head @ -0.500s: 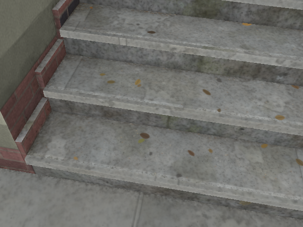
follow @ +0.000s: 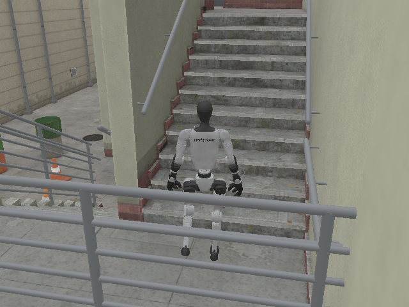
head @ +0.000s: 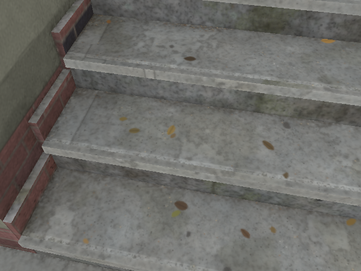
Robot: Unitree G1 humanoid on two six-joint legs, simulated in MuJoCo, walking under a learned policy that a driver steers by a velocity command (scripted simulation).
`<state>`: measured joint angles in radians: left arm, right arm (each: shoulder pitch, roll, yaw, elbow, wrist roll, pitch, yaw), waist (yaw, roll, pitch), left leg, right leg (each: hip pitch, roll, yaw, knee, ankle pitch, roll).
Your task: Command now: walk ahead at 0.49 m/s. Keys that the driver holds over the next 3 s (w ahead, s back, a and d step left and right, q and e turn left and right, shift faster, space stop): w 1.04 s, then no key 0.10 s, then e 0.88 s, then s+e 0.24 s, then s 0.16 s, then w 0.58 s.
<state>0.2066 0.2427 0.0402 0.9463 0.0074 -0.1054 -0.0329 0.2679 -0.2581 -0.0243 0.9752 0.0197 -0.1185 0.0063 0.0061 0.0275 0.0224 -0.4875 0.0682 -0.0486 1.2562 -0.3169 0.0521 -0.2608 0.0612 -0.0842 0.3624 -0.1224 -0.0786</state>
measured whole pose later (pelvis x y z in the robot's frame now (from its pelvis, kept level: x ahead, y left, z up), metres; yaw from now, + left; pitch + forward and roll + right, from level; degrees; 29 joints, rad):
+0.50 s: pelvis +0.25 +0.05 +0.00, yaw -1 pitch +2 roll +0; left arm 0.17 0.22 -0.02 0.86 -0.03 -0.07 -0.03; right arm 0.41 -0.21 0.00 1.05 -0.04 -0.04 0.01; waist -0.04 -0.05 -0.04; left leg -0.28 -0.03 0.05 0.46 -0.22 0.07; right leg -0.93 -0.02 0.00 2.00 -0.42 -0.05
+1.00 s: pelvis +0.50 +0.00 +0.14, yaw +0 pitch +2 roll +1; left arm 0.47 0.18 -0.04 1.14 0.05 -0.04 -0.05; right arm 0.09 -0.18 0.04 0.77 0.02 -0.07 0.04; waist 0.01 0.02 -0.13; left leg -1.09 -0.04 -0.18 1.97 -0.05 0.16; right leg -0.33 0.00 -0.12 0.65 -0.36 -0.06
